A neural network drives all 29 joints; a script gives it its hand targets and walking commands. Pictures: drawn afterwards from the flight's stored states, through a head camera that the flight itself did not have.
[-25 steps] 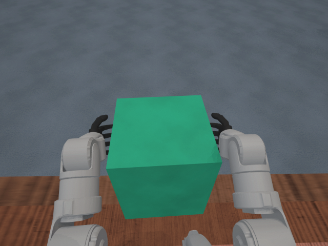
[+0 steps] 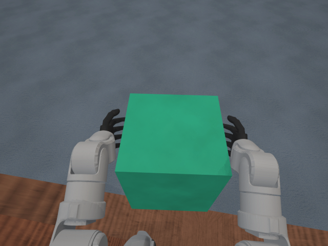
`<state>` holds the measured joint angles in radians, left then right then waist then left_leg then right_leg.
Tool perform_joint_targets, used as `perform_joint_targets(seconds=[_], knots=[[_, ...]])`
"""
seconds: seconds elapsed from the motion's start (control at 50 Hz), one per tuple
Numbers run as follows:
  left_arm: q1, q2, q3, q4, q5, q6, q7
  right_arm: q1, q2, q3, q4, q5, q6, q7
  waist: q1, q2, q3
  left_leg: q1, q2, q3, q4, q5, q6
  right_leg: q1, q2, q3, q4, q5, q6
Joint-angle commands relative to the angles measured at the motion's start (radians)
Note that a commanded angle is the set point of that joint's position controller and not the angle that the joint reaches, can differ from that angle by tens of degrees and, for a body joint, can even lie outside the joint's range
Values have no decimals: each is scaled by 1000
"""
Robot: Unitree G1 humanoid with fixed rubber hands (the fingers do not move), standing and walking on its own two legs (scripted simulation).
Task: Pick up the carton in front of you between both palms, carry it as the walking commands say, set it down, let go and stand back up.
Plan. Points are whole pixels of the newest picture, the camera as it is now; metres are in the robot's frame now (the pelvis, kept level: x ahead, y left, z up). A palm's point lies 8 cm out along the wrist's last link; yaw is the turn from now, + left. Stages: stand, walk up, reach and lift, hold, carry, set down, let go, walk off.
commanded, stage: carry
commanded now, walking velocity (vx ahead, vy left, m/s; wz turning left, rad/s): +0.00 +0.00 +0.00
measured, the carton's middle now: (171, 156) +0.35 +0.03 +0.02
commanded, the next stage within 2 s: none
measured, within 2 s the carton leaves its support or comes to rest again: neither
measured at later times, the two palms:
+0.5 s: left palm (144, 85) +0.72 +0.17 -0.05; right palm (219, 86) +0.72 -0.13 -0.04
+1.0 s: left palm (151, 63) +1.13 +0.21 -0.21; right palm (201, 67) +1.12 -0.09 -0.22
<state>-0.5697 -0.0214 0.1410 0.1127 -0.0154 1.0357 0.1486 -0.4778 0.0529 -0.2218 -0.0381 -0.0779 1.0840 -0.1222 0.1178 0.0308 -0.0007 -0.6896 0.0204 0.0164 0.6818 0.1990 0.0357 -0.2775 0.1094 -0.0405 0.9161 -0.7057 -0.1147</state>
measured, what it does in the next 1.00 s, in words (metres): goes down: left foot 0.12 m lower, then right foot 0.12 m lower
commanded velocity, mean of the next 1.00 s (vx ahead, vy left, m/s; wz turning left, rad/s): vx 0.31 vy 0.00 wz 0.00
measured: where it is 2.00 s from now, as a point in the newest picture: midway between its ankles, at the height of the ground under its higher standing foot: (174, 120)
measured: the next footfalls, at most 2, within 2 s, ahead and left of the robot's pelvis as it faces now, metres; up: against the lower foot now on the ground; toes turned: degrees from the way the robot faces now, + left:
left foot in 0.08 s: +0.21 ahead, +0.07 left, -0.12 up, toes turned +2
right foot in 0.50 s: +0.51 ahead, -0.05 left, -0.24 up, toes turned +3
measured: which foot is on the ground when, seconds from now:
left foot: up 0.00-0.06, down 0.08-0.50, up 0.52-0.88, down 0.90-1.00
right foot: down 0.00-0.08, up 0.10-0.48, down 0.50-0.92, up 0.94-1.00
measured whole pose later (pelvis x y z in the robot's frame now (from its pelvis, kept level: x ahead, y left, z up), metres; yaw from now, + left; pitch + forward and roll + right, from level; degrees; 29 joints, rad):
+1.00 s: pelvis +0.77 +0.05 -0.32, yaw +1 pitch +5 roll +1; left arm -0.60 0.02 0.16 0.17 -0.02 1.07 0.14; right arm -0.54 0.04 -0.18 0.08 -0.08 1.09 -0.13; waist -0.01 -0.01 -0.05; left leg -0.52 -0.07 0.10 0.63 -0.20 0.11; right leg -0.44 0.05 0.03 1.54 -0.58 -0.03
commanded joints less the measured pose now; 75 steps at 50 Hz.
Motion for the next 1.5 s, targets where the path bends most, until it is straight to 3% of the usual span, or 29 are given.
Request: perform_joint_targets(seconds=[0.0,0.04,0.06,0.08,0.1,0.16,0.38,0.44,0.46,0.48,0.5,0.54,0.56,0.6,0.66,0.76,0.82,0.86,0.88,0.92,0.96,1.0,1.28,1.3,1.32,1.34,1.36,1.42,1.48], knots=[[-556,-1050,-685,-120,-415,13,-270,-640,891,702,-51,327,-17,177,-57,-199,-396,461,-84,144,-42,300,14,-18,-142,63,49,752,-20],[-533,-1005,-660,-90,-375,28,-263,-601,839,693,-10,327,5,184,-230,-103,-440,704,-78,144,-158,165,37,-89,-155,35,359,996,46],[-557,-968,-630,-87,-346,40,-258,-601,822,684,15,335,16,192,-292,93,-413,805,-1,47,-236,91,92,-214,-64,-14,697,582,85],[-583,-942,-615,-78,-318,58,-251,-598,821,681,44,351,30,202,-234,157,-390,944,177,-150,-22,465,168,-493,-2,-3,891,1,102],[-576,-902,-573,-58,-281,81,-242,-655,829,686,69,386,39,207,-190,137,-391,915,230,-390,-72,389,235,-560,-39,81,779,110,86],[-608,-897,-504,-69,-254,97,-219,-840,963,731,34,511,44,235,-142,-15,-388,706,306,-599,-91,-193,324,-636,-151,169,569,215,70],[-625,-1041,-610,-117,-271,46,-215,-754,1079,708,59,517,-23,250,-256,52,-317,447,-27,-93,125,-189,123,-189,-23,-123,-382,1050,68],[-619,-1002,-625,-147,-261,56,-204,-702,1031,713,56,495,-17,245,-140,106,-397,442,0,-39,392,-5,57,26,-16,-122,-334,1056,38],[-593,-988,-621,-138,-264,63,-206,-705,1015,711,55,485,-15,243,-31,40,-414,367,21,-21,609,127,26,197,-38,-112,-416,1027,20],[-553,-960,-607,-121,-265,67,-210,-718,980,698,62,476,-5,240,82,-116,-406,172,-62,45,957,-236,-14,370,-137,-3,-483,1011,-46],[-532,-935,-600,-79,-267,77,-212,-709,963,687,84,453,8,234,36,-184,-404,-103,-132,47,1095,-871,-17,575,-282,199,-262,1450,-68],[-626,-972,-629,-91,-329,70,-224,-683,900,611,65,389,30,215,-22,-191,-563,-304,-62,-126,1025,-836,2,591,-490,787,-382,569,-343],[-709,-1050,-664,-127,-385,67,-236,-770,893,599,35,374,31,210,-20,-12,-348,-236,6,-115,799,-751,13,388,-390,678,-348,821,-242],[-765,-1089,-689,-121,-442,70,-250,-693,903,580,97,333,23,202,-37,8,-340,-225,14,-95,609,-639,-13,301,-336,516,-296,992,-206],[-771,-1152,-702,-103,-481,40,-269,-675,920,567,78,301,-1,191,-17,-119,-429,-127,1,-54,496,-432,-3,278,-333,519,-279,1009,-197],[-720,-1168,-706,-122,-492,3,-278,-679,921,619,8,288,-34,177,33,-60,-343,105,-49,67,-86,108,10,98,-119,244,-155,670,-95],[-639,-1118,-694,-116,-463,3,-270,-683,889,663,-40,302,-26,167,26,-144,-333,305,-71,107,-237,233,19,65,-105,187,-55,575,-51],[-586,-1078,-682,-91,-431,8,-265,-655,871,677,-36,317,-12,172,-64,-143,-363,476,-33,98,-372,240,46,104,-116,154,162,735,-21],[-574,-1053,-670,-78,-406,10,-262,-642,850,672,-27,319,-5,178,-118,-96,-398,644,13,57,-357,122,48,17,-107,113,336,646,9],[-570,-1008,-637,-13,-371,46,-255,-594,799,641,72,315,12,183,-165,182,-556,1179,339,-349,49,668,242,-497,-38,78,759,-17,102],[-603,-1011,-611,-69,-361,58,-247,-617,871,674,53,384,7,197,-228,113,-647,1157,369,-643,-134,-121,348,-696,-101,128,720,158,77],[-641,-1047,-600,-107,-329,48,-233,-767,1005,741,-34,474,-1,218,-201,-20,-523,909,306,-552,-163,-34,313,-660,-119,101,591,244,77],[-484,-994,-687,-190,-258,-25,-222,-625,1019,806,-24,476,-78,249,-128,93,-485,706,106,24,-47,502,38,73,-40,-168,-523,819,53],[-483,-981,-692,-198,-270,-20,-228,-633,989,796,-36,462,-73,243,-108,70,-532,590,93,39,79,332,12,277,-94,-99,-532,820,39],[-474,-966,-687,-197,-281,-10,-232,-633,960,783,-42,447,-63,238,-102,-57,-588,401,57,48,259,-139,-19,491,-322,169,-451,997,8],[-479,-930,-677,-178,-283,1,-233,-582,963,772,-19,433,-44,231,-94,-293,-677,79,-85,22,564,-713,-61,763,-562,558,-465,1016,-188],[-435,-952,-683,-166,-303,13,-236,-570,929,756,-31,424,-32,226,-87,-258,-658,-12,-52,-36,640,-706,-41,729,-533,605,-525,878,-187],[-504,-1017,-699,-249,-347,42,-255,-567,963,731,-50,398,-4,215,-100,-71,-480,-22,29,-37,464,-559,-27,515,-445,362,-589,934,-73],[-446,-1046,-694,-279,-356,79,-278,-447,987,724,-52,351,21,211,-104,-115,-452,50,26,12,269,-528,-46,453,-412,240,-649,933,-38]])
